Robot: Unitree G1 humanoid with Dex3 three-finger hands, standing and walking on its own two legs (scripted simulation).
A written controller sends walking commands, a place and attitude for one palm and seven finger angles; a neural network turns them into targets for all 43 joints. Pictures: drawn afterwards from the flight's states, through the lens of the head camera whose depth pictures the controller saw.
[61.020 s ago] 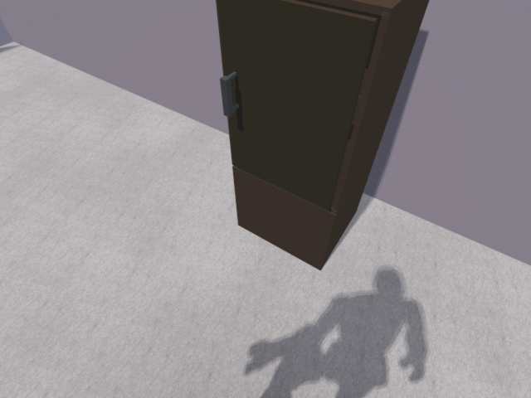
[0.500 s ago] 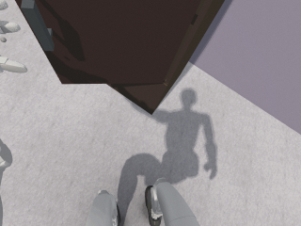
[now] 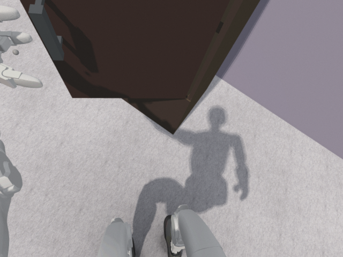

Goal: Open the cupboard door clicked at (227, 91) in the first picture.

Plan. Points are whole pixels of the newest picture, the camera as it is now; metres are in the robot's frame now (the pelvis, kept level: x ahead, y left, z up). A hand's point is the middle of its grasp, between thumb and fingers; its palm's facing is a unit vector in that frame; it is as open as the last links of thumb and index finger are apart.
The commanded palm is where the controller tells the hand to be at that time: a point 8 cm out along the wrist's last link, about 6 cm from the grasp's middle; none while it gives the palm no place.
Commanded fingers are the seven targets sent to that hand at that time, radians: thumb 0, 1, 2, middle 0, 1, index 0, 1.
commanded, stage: move the hooked fingers beside the handle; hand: left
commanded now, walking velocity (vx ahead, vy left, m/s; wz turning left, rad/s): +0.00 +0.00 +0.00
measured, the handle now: (50, 28) +0.59 +0.20 +0.07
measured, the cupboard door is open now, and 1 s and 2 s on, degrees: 40 40 40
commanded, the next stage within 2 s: slide the fingers in behind the handle in 0.18 s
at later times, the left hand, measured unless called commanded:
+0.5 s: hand (13, 51) +0.53 +0.26 +0.07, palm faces -0.06 -1.00 -0.01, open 14.0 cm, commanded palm +0.52 +0.28 +0.07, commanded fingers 0.00 -0.50 0.30 -0.30 -1.20 -0.30 -1.20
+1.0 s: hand (34, 49) +0.54 +0.22 +0.07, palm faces -0.04 -1.00 -0.01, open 14.0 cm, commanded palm +0.52 +0.25 +0.07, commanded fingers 0.00 -0.50 0.30 -0.30 -1.20 -0.30 -1.20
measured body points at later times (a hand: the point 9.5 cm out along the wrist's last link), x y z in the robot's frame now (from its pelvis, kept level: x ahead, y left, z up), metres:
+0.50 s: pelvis +0.00 +0.00 +0.00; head +0.17 +0.05 +0.41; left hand +0.53 +0.31 +0.07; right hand -0.01 -0.26 -0.09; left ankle -0.01 +0.09 -0.65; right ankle +0.04 -0.13 -0.65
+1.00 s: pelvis +0.00 +0.00 +0.00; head +0.17 +0.04 +0.42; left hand +0.53 +0.28 +0.07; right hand -0.01 -0.25 -0.10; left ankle -0.01 +0.09 -0.65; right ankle +0.05 -0.13 -0.65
